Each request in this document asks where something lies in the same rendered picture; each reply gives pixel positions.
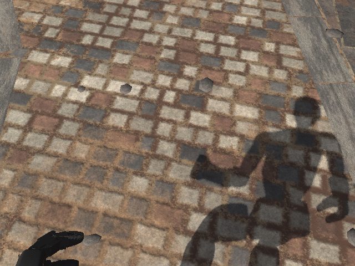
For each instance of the robot left hand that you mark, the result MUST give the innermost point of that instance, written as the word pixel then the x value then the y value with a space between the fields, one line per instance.
pixel 47 245

